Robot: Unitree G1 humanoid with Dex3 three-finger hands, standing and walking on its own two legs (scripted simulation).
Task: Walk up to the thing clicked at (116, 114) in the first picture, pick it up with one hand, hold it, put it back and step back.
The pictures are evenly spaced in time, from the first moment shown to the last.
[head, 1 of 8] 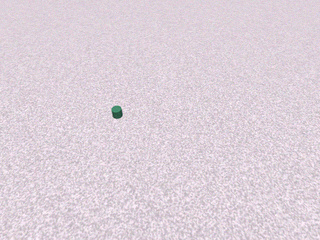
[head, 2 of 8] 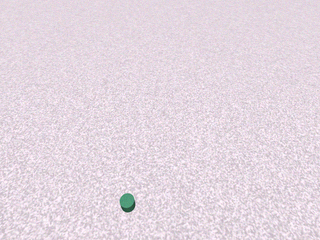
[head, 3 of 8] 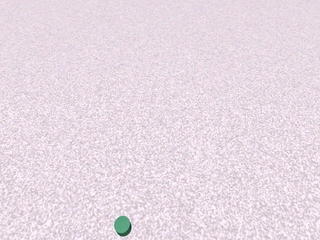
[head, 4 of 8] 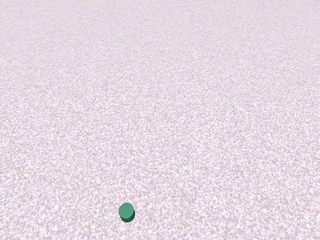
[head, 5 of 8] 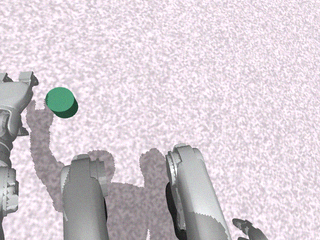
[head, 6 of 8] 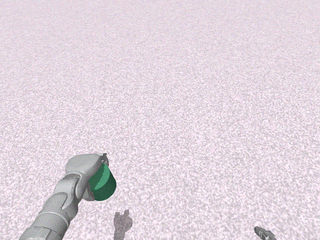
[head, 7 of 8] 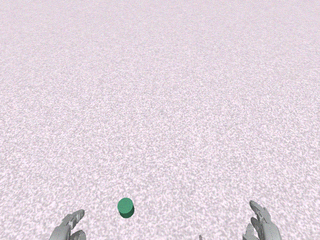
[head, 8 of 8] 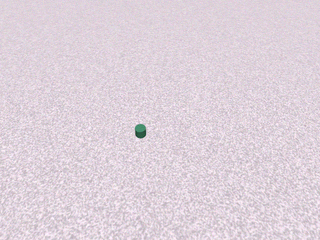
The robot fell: no
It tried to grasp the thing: yes
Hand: left
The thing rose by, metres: 0.67
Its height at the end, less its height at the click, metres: +0.00
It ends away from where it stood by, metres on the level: 0.01
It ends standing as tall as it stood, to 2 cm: yes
